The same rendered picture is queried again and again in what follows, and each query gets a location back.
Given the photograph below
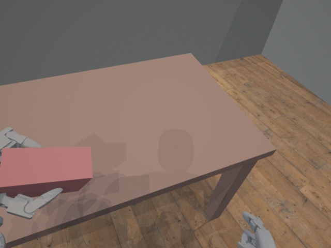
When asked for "left robot hand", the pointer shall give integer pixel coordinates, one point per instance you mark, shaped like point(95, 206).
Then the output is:
point(22, 206)

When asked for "table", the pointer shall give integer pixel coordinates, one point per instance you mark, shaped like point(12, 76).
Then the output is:
point(153, 126)

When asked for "right robot hand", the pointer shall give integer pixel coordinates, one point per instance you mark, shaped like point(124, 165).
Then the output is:
point(262, 237)

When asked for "sponge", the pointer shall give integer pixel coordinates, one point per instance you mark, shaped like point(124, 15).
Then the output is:
point(35, 171)

